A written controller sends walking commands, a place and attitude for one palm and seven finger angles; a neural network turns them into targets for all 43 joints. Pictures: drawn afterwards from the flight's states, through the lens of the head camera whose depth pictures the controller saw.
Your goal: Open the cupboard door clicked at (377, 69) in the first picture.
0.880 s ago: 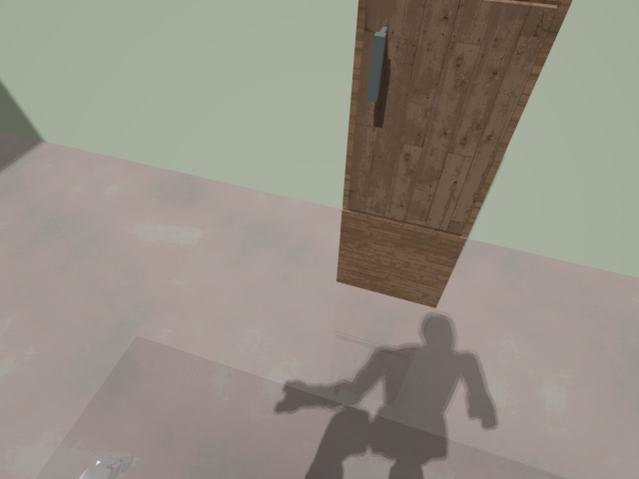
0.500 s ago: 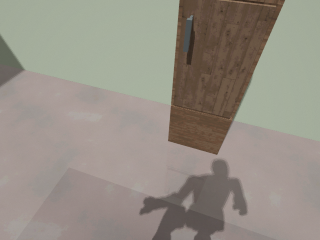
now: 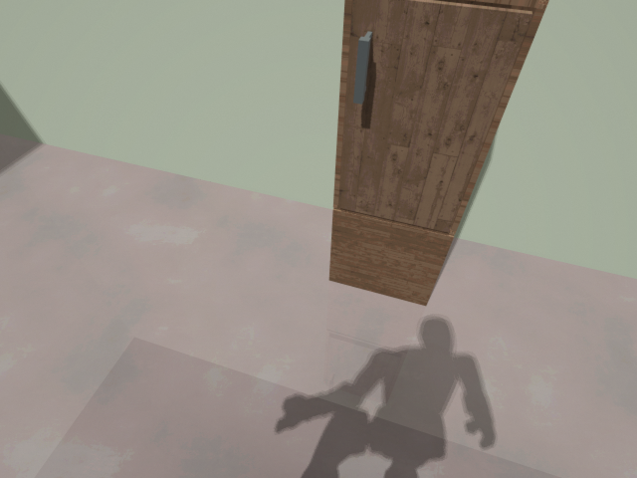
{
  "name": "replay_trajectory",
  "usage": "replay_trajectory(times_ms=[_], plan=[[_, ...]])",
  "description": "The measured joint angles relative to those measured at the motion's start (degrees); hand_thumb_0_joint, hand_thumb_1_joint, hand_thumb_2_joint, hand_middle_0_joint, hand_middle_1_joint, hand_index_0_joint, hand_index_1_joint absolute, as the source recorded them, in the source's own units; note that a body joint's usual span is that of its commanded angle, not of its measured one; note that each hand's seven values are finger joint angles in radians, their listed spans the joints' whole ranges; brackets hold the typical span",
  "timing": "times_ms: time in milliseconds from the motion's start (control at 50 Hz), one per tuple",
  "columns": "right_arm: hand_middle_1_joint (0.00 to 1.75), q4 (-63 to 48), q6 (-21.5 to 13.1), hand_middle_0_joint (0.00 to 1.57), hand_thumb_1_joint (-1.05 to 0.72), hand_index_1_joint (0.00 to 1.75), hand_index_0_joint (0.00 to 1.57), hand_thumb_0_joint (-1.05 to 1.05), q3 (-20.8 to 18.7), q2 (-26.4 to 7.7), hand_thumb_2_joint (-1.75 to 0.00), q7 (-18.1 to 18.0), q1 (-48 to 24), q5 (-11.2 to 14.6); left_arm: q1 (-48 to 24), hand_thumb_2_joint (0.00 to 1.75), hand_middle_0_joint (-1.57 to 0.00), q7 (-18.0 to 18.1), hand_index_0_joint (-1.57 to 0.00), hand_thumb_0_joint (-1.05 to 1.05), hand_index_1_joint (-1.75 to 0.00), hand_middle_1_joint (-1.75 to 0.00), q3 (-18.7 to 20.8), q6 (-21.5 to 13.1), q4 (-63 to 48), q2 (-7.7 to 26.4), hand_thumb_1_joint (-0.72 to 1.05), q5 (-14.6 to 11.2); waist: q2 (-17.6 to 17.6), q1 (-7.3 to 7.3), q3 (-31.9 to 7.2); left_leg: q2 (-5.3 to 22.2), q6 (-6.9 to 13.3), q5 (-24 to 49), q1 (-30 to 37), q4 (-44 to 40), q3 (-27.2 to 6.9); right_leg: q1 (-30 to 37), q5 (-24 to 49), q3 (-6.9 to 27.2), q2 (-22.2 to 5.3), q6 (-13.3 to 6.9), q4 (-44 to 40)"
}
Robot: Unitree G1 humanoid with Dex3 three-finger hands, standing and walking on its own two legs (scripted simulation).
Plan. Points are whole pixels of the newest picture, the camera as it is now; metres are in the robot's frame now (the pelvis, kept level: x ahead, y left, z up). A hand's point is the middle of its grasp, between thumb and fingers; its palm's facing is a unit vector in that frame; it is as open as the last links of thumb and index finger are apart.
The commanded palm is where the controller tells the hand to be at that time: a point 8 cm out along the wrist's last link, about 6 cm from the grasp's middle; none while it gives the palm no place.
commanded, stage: stand and wait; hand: left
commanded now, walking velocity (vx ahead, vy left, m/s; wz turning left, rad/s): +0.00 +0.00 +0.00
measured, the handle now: (363, 68) +0.91 -0.05 +0.11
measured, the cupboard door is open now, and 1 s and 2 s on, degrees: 0 0 0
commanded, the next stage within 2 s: look at it before walking up in 0.04 s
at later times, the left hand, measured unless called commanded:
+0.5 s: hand out of the picture +0.07 +0.25 -0.16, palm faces -0.03 -0.94 -0.33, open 7.4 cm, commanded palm none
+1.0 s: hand out of the picture +0.07 +0.23 -0.16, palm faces -0.06 -0.95 -0.32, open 7.4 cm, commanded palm none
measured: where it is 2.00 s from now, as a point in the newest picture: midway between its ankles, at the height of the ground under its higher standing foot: outside the picture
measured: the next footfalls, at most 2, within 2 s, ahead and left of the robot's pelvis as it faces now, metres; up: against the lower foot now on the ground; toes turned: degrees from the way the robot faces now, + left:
right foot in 1.68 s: -0.05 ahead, -0.11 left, +0.00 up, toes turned -19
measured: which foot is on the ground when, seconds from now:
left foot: down 0.00-1.00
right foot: down 0.00-1.00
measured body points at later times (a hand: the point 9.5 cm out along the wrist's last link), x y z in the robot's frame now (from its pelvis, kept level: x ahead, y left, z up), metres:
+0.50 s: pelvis +0.00 +0.00 +0.00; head +0.01 +0.00 +0.45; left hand +0.07 +0.29 -0.13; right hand +0.08 -0.29 -0.13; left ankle +0.00 +0.12 -0.74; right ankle +0.01 -0.12 -0.74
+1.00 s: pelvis +0.00 +0.00 +0.00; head +0.01 -0.01 +0.45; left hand +0.08 +0.28 -0.14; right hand +0.08 -0.29 -0.14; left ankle +0.00 +0.12 -0.74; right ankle +0.01 -0.12 -0.74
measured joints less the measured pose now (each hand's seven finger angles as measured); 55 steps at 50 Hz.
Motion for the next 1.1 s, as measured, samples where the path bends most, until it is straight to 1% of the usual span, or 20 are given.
replay_trajectory(times_ms=[520,780,880,980,1100], plan=[[0.3,0.07,-0.28,0.2,-0.91,0.3,0.2,0.0,0.1,-0.13,-0.9,-0.06,-0.51,0.08,0.33,0.9,-0.2,-0.1,-0.2,0.01,-0.3,-0.3,0.06,0.13,0.43,0.15,0.9,0.07,-0.25,0.33,0.48,-0.17,0.13,0.49,0.18,-1.13,-0.1,0.25,0.47,-0.09,-0.19,0.17,-1.18],[0.3,-0.08,-0.31,0.2,-0.91,0.3,0.2,0.0,0.16,-0.13,-0.9,-0.13,-1.14,0.15,0.3,0.9,-0.2,0.01,-0.2,0.01,-0.3,-0.3,0.08,-0.03,0.59,0.14,0.9,0.11,0.08,0.52,0.03,-0.15,0.04,0.48,1.2,-1.83,-0.11,1.12,0.3,-0.11,-0.17,0.1,-1.56],[0.3,-0.64,-0.3,0.2,-0.91,0.3,0.2,0.0,-0.04,-0.06,-0.9,-0.4,-1.44,0.04,0.37,0.9,-0.2,0.08,-0.2,0.01,-0.3,-0.3,0.38,0.37,0.07,0.06,0.9,0.13,0.16,0.93,0.05,0.24,-0.13,0.2,0.99,-1.37,0.67,0.5,0.29,0.65,0.23,-0.04,-0.97],[0.3,-2.42,0.37,0.2,-0.91,0.3,0.2,0.0,-0.4,1.56,-0.9,-1.09,-1.13,-0.03,1.39,0.9,-0.2,0.53,-0.2,0.01,-0.3,-0.3,0.78,1.78,-1.18,-1.3,0.91,0.18,0.09,1.08,0.44,0.97,-0.4,-1.33,-0.67,1.5,2.49,-2.15,-0.69,2.46,1.04,-0.14,2.36],[0.3,-4.28,1.33,0.2,-0.91,0.3,0.2,0.0,-0.8,4.55,-0.9,-1.13,0.85,-0.07,2.97,0.9,-0.2,0.05,-0.2,0.01,-0.3,-0.3,0.93,2.85,-3.3,-4.09,0.91,0.4,-0.19,0.73,1.61,1.93,-0.66,-3.37,-3.23,5.88,4.51,-5.95,-2.27,4.43,2.15,-0.48,7.56]])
